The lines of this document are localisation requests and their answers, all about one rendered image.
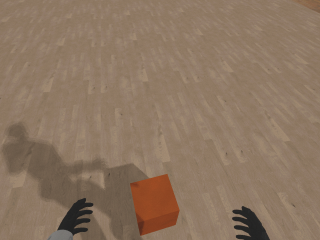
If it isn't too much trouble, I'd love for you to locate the carton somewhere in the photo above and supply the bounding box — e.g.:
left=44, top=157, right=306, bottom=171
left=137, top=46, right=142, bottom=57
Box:
left=130, top=174, right=180, bottom=236

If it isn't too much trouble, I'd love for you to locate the robot right hand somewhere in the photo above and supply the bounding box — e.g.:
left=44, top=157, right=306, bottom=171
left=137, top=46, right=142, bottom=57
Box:
left=232, top=206, right=270, bottom=240

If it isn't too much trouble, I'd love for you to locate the left robot forearm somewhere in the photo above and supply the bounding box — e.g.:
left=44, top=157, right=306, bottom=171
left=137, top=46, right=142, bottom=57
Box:
left=47, top=229, right=73, bottom=240

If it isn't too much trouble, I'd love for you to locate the robot left hand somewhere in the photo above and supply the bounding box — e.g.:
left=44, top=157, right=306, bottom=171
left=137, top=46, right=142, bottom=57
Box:
left=57, top=198, right=94, bottom=235

